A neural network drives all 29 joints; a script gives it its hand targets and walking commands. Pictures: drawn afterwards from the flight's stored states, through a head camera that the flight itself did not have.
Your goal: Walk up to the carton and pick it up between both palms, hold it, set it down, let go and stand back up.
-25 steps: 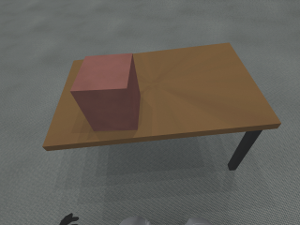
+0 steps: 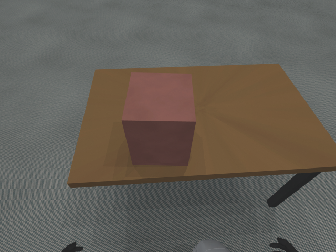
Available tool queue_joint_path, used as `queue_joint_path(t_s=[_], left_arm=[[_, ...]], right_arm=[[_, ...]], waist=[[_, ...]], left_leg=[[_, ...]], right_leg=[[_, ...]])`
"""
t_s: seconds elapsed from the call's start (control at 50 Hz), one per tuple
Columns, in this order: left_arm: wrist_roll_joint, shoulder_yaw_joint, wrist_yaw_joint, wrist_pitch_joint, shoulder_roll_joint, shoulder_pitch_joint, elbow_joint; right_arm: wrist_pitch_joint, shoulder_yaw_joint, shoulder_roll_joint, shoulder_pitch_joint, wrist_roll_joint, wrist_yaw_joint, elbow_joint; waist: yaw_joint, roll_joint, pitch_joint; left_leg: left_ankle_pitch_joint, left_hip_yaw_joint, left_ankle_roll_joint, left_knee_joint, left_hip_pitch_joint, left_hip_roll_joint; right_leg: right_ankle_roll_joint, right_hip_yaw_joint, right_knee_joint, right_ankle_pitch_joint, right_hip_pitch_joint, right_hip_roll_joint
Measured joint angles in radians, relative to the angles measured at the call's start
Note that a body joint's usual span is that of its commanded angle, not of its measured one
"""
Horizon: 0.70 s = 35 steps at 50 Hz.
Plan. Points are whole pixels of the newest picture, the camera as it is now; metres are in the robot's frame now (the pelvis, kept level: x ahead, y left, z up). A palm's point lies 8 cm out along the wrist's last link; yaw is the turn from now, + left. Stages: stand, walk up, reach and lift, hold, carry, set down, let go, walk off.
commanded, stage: walk up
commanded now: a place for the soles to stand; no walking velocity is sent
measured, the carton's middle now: (160, 121) +0.53 +0.02 -0.07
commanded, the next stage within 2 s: none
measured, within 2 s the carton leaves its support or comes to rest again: neither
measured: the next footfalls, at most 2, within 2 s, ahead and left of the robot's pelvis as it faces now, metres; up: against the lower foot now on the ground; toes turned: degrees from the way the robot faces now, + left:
right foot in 0.14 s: +0.12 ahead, -0.10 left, +0.00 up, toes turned -7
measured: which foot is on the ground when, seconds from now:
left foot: down 0.00-1.00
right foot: up 0.00-0.12, down 0.14-1.00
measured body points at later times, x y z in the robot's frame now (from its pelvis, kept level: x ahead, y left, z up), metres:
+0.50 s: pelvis +0.03 +0.01 +0.01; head +0.04 +0.01 +0.46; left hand +0.17 +0.27 -0.09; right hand +0.13 -0.28 -0.09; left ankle +0.06 +0.11 -0.73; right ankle +0.02 -0.09 -0.73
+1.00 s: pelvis +0.03 +0.01 +0.01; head +0.02 +0.00 +0.45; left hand +0.16 +0.27 -0.09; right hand +0.09 -0.27 -0.10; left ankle +0.05 +0.11 -0.72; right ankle +0.02 -0.09 -0.73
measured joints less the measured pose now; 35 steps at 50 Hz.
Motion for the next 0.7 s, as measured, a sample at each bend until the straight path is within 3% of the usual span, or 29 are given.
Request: queue_joint_path(t_s=[0.1, 0.16, 0.2, 0.32, 0.7], left_arm=[[-0.006, -0.007, -0.017, 0.007, -0.009, -0.042, 0.004], [-0.005, -0.009, -0.027, 0.005, -0.018, -0.062, 0.016], [-0.007, -0.016, -0.033, 0.004, -0.023, -0.068, 0.023], [-0.027, -0.026, -0.050, 0.002, -0.010, -0.077, 0.037], [-0.021, -0.043, -0.067, 0.001, 0.012, -0.068, 0.047]], right_arm=[[-0.006, 0.016, -0.003, 0.009, -0.003, -0.012, -0.001], [-0.006, 0.023, -0.015, 0.001, 0.004, -0.013, 0.000], [-0.007, 0.026, -0.016, 0.001, 0.014, -0.012, 0.001], [-0.021, 0.033, -0.004, 0.007, 0.015, -0.010, -0.015], [-0.019, 0.021, -0.040, -0.025, 0.018, -0.009, -0.047]], waist=[[-0.010, 0.008, -0.004], [0.009, 0.032, -0.002], [0.010, 0.055, -0.004], [0.023, 0.038, -0.044], [0.039, 0.016, -0.043]], left_leg=[[-0.010, 0.037, 0.009, -0.015, 0.018, -0.013], [-0.041, 0.052, 0.006, 0.025, 0.011, -0.002], [-0.045, 0.045, -0.001, 0.021, 0.020, 0.007], [-0.025, 0.066, 0.006, -0.049, 0.059, -0.012], [-0.028, 0.098, -0.008, -0.053, 0.075, 0.016]], right_leg=[[-0.010, -0.025, -0.253, 0.117, 0.066, 0.025], [-0.030, -0.021, -0.409, 0.269, 0.133, 0.040], [-0.030, -0.027, -0.418, 0.265, 0.146, 0.050], [-0.021, -0.007, -0.438, 0.245, 0.157, 0.036], [-0.035, 0.026, -0.439, 0.255, 0.156, 0.064]])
